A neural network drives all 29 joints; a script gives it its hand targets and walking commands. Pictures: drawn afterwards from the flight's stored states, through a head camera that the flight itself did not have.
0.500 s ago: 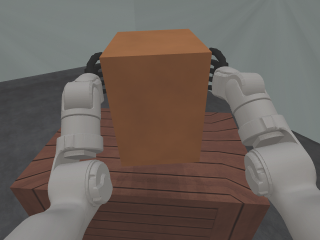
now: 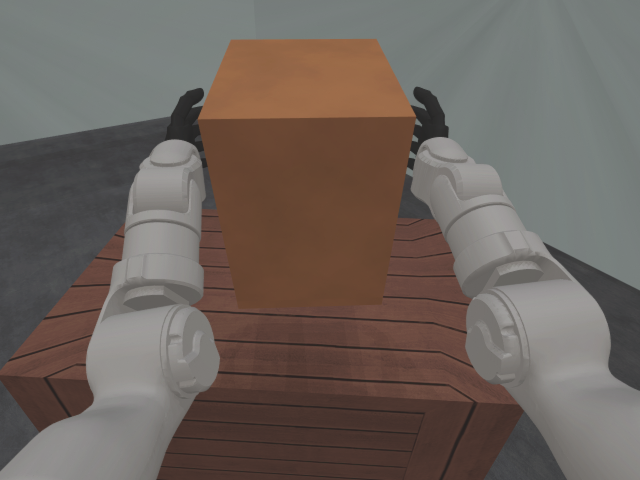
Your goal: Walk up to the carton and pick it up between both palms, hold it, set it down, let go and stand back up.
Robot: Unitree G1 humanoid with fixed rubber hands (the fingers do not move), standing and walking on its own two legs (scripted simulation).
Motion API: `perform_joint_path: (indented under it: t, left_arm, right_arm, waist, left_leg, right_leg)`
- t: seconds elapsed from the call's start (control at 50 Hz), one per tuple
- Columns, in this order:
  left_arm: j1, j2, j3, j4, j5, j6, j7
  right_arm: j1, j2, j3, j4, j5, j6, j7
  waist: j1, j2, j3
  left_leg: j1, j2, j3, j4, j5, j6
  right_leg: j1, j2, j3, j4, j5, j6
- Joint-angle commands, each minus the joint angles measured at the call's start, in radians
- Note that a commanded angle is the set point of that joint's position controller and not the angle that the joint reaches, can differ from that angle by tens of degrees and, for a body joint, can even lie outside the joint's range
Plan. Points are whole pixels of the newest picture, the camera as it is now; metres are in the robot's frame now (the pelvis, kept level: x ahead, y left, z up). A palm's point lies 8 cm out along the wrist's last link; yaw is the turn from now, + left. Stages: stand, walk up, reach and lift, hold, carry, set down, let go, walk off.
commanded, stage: set down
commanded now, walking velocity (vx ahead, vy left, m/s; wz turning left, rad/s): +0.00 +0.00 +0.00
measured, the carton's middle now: (307, 174) +0.45 -0.01 +0.24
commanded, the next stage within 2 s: none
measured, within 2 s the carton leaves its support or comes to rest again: neither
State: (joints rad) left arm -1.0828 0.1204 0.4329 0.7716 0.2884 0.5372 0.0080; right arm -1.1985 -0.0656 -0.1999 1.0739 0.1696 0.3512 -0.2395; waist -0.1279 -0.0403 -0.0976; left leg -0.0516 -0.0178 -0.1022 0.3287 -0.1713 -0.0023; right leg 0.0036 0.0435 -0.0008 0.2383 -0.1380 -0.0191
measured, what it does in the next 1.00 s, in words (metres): stands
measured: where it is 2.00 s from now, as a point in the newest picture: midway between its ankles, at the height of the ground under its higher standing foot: outside the picture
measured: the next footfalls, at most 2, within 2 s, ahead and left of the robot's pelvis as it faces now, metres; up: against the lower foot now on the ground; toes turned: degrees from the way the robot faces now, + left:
none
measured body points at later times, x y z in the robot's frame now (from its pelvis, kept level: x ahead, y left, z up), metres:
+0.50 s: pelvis +0.01 +0.00 +0.00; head -0.05 +0.02 +0.44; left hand +0.44 +0.12 +0.25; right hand +0.42 -0.17 +0.25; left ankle +0.01 +0.12 -0.75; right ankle +0.00 -0.10 -0.75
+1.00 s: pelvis +0.01 -0.01 +0.00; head -0.03 +0.02 +0.45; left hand +0.45 +0.13 +0.21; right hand +0.43 -0.17 +0.21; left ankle +0.01 +0.12 -0.75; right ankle +0.00 -0.10 -0.75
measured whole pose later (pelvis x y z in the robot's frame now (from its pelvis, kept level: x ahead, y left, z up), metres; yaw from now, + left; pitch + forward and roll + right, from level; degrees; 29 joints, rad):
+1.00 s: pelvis +0.01 -0.01 +0.00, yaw -2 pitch -1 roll -1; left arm -0.96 0.06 0.39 0.82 0.21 0.37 0.10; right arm -1.04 -0.03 -0.29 1.07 0.04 0.17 -0.16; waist -0.07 -0.03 -0.09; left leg -0.14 0.00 -0.07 0.34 -0.18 -0.01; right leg -0.10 0.05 -0.01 0.27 -0.15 -0.03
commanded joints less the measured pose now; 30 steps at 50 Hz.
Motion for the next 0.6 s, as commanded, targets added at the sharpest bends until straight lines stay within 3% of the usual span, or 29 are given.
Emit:
perform_joint_path:
  t: [0.0,0.02,0.04,0.06,0.1,0.14,0.16,0.2,0.26,0.28,0.32,0.34,0.36,0.38,0.4,0.42,0.5,0.52,0.56,0.58]
  left_arm:
    - [-0.747,-0.669,-0.348,-0.177,-0.163,-0.071,-0.097]
    - [-0.743,-0.674,-0.359,-0.213,-0.169,-0.076,-0.087]
    - [-0.743,-0.649,-0.381,-0.219,-0.174,-0.08,-0.082]
    - [-0.764,-0.701,-0.418,-0.262,-0.189,-0.086,-0.078]
    - [-0.827,-0.732,-0.479,-0.327,-0.225,-0.097,-0.061]
    - [-0.802,-0.771,-0.531,-0.31,-0.233,-0.089,-0.039]
    - [-0.78,-0.791,-0.545,-0.308,-0.243,-0.086,-0.033]
    - [-0.779,-0.808,-0.555,-0.323,-0.242,-0.086,-0.017]
    - [-0.774,-0.803,-0.553,-0.328,-0.241,-0.089,-0.004]
    - [-0.779,-0.797,-0.556,-0.316,-0.25,-0.086,-0.001]
    - [-0.798,-0.81,-0.523,-0.337,-0.242,-0.095,0.006]
    - [-0.765,-0.796,-0.527,-0.314,-0.244,-0.092,0.006]
    - [-0.738,-0.772,-0.495,-0.269,-0.225,-0.09,0.0]
    - [-0.717,-0.765,-0.494,-0.28,-0.218,-0.094,-0.002]
    - [-0.682,-0.731,-0.452,-0.215,-0.198,-0.089,-0.014]
    - [-0.669,-0.723,-0.442,-0.199,-0.186,-0.088,-0.03]
    - [-0.622,-0.687,-0.357,-0.129,-0.149,-0.101,-0.047]
    - [-0.619,-0.693,-0.375,-0.147,-0.157,-0.107,-0.049]
    - [-0.647,-0.707,-0.373,-0.17,-0.153,-0.128,-0.05]
    - [-0.664,-0.684,-0.358,-0.174,-0.154,-0.137,-0.047]
  right_arm:
    - [-0.801,0.57,0.202,-0.363,0.086,-0.127,0.11]
    - [-0.811,0.563,0.243,-0.412,0.098,-0.137,0.11]
    - [-0.806,0.57,0.263,-0.42,0.114,-0.141,0.107]
    - [-0.798,0.572,0.288,-0.458,0.099,-0.145,0.105]
    - [-0.799,0.603,0.321,-0.47,0.113,-0.151,0.112]
    - [-0.794,0.602,0.34,-0.472,0.126,-0.155,0.12]
    - [-0.815,0.602,0.356,-0.493,0.135,-0.159,0.119]
    - [-0.831,0.604,0.355,-0.516,0.144,-0.165,0.119]
    - [-0.816,0.63,0.374,-0.52,0.14,-0.161,0.124]
    - [-0.835,0.623,0.368,-0.537,0.144,-0.161,0.122]
    - [-0.829,0.643,0.358,-0.521,0.133,-0.152,0.131]
    - [-0.793,0.641,0.37,-0.525,0.129,-0.149,0.13]
    - [-0.782,0.616,0.357,-0.481,0.133,-0.15,0.126]
    - [-0.74,0.612,0.353,-0.467,0.12,-0.147,0.123]
    - [-0.698,0.598,0.341,-0.409,0.121,-0.136,0.119]
    - [-0.704,0.617,0.369,-0.398,0.138,-0.137,0.119]
    - [-0.723,0.618,0.339,-0.398,0.111,-0.166,0.128]
    - [-0.728,0.614,0.329,-0.407,0.105,-0.175,0.128]
    - [-0.7,0.62,0.324,-0.364,0.088,-0.183,0.134]
    - [-0.689,0.618,0.305,-0.366,0.069,-0.188,0.136]
  waist:
    - [-0.012,0.084,-0.416]
    - [0.004,0.094,-0.436]
    - [-0.001,0.067,-0.433]
    - [-0.006,0.097,-0.474]
    - [-0.008,0.096,-0.519]
    - [-0.023,0.129,-0.517]
    - [-0.005,0.144,-0.54]
    - [0.0,0.149,-0.533]
    - [0.011,0.117,-0.546]
    - [-0.009,0.097,-0.546]
    - [0.024,0.118,-0.561]
    - [0.005,0.106,-0.554]
    - [0.022,0.105,-0.494]
    - [0.003,0.08,-0.495]
    - [0.002,0.078,-0.43]
    - [0.037,0.077,-0.403]
    - [0.075,0.046,-0.362]
    - [0.053,0.034,-0.37]
    - [0.048,0.049,-0.417]
    - [0.053,0.027,-0.401]
  left_leg:
    - [0.128,-0.028,0.065,0.014,0.356,-0.042]
    - [0.164,-0.021,0.072,0.039,0.405,-0.053]
    - [0.155,-0.022,0.074,0.051,0.386,-0.054]
    - [0.172,-0.028,0.074,0.041,0.381,-0.053]
    - [0.201,-0.02,0.068,0.051,0.393,-0.057]
    - [0.245,-0.01,0.055,0.073,0.43,-0.077]
    - [0.263,-0.004,0.066,0.085,0.446,-0.08]
    - [0.251,0.005,0.063,0.085,0.438,-0.076]
    - [0.236,0.005,0.055,0.093,0.395,-0.07]
    - [0.207,-0.002,0.048,0.081,0.376,-0.063]
    - [0.209,0.004,0.066,0.077,0.38,-0.067]
    - [0.199,0.001,0.057,0.08,0.378,-0.059]
    - [0.181,0.001,0.063,0.057,0.354,-0.055]
    - [0.197,0.004,0.06,0.069,0.364,-0.054]
    - [0.169,0.002,0.063,0.048,0.332,-0.051]
    - [0.147,-0.009,0.076,0.054,0.305,-0.041]
    - [0.118,-0.014,0.095,0.026,0.285,-0.033]
    - [0.13,-0.014,0.092,0.028,0.3,-0.034]
    - [0.131,-0.011,0.09,0.028,0.288,-0.034]
    - [0.131,-0.01,0.087,0.032,0.305,-0.032]
  right_leg:
    - [0.134,0.013,-0.068,0.018,0.309,0.074]
    - [0.116,0.033,-0.08,0.024,0.337,0.067]
    - [0.126,0.021,-0.075,0.03,0.357,0.08]
    - [0.137,0.022,-0.071,0.025,0.331,0.069]
    - [0.112,0.023,-0.068,0.03,0.326,0.071]
    - [0.051,0.028,-0.077,0.031,0.314,0.057]
    - [0.029,0.036,-0.083,0.028,0.292,0.043]
    - [0.01,0.037,-0.081,0.023,0.272,0.039]
    - [0.016,0.037,-0.073,0.034,0.303,0.042]
    - [0.026,0.026,-0.062,0.032,0.322,0.055]
    - [0.031,0.031,-0.061,0.029,0.313,0.045]
    - [0.049,0.033,-0.059,0.038,0.359,0.052]
    - [0.041,0.025,-0.049,0.036,0.357,0.053]
    - [0.042,0.031,-0.064,0.039,0.386,0.05]
    - [0.044,0.023,-0.06,0.031,0.369,0.062]
    - [0.056,0.012,-0.041,0.039,0.388,0.072]
    - [0.078,0.014,-0.045,0.039,0.36,0.081]
    - [0.08,0.015,-0.045,0.043,0.398,0.079]
    - [0.082,0.012,-0.043,0.044,0.413,0.079]
    - [0.085,0.017,-0.055,0.046,0.41,0.082]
